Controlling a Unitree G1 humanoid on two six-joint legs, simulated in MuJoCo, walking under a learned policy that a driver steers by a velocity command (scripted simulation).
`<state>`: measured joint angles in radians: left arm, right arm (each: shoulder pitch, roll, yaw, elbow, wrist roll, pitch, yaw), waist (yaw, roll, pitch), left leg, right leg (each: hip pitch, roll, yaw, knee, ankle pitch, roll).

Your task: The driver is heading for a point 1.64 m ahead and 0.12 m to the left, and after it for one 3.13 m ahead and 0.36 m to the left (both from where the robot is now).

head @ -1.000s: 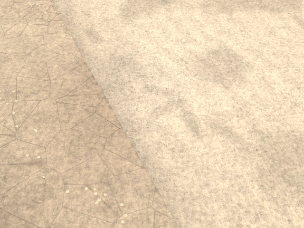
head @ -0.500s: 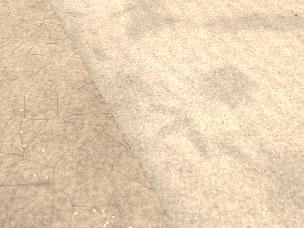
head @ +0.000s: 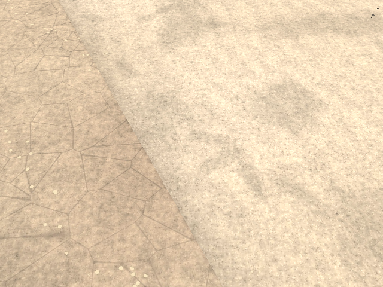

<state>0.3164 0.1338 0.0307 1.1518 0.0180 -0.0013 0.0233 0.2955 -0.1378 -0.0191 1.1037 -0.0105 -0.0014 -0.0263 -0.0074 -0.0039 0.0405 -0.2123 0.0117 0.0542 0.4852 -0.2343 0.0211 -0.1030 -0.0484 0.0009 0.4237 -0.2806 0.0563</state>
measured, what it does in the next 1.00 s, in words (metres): stands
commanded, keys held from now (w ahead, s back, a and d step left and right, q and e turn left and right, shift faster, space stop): no key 1.00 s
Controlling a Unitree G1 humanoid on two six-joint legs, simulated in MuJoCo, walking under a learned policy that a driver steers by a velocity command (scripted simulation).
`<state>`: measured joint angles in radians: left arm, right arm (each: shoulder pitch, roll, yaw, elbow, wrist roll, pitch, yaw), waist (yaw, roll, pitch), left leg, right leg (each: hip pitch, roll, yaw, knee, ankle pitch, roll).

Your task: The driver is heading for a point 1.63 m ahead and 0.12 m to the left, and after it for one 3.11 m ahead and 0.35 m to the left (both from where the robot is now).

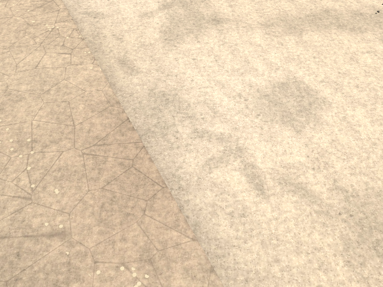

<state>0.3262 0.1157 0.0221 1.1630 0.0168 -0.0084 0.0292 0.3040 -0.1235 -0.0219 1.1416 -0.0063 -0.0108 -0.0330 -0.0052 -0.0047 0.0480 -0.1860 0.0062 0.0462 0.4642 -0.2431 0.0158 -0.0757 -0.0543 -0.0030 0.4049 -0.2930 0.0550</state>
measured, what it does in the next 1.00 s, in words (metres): walks ahead: right foot, then left foot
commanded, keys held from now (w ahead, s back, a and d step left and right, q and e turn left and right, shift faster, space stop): no key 0.26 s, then w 0.74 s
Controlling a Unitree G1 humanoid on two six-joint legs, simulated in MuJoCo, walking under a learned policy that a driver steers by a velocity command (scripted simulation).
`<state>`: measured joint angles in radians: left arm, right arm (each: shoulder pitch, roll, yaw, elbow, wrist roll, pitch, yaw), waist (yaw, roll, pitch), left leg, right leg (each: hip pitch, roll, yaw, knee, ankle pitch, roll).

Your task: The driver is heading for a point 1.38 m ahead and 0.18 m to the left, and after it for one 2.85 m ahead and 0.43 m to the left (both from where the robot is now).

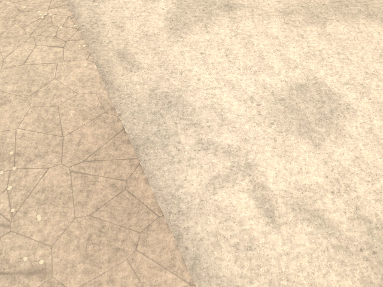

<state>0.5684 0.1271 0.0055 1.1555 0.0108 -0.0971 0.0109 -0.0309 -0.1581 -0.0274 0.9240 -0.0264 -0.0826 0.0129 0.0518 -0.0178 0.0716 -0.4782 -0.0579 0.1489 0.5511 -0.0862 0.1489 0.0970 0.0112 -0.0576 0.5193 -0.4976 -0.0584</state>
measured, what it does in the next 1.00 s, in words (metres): goes down: right foot 0.12 m lower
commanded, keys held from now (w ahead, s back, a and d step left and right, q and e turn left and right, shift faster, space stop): w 1.00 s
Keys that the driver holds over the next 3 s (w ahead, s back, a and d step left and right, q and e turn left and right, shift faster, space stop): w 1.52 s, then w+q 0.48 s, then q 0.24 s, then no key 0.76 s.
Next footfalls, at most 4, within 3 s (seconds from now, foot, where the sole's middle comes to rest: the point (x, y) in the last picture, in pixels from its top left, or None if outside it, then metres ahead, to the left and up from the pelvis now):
0.62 right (246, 272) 0.52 -0.14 -0.87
1.10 left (185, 192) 0.85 0.10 -0.87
1.64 right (243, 136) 1.15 -0.15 -0.87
2.18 left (183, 97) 1.39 0.15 -0.87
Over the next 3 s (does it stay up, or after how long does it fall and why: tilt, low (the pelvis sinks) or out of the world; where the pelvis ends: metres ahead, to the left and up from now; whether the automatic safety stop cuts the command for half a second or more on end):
stays up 1.39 0.03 -0.10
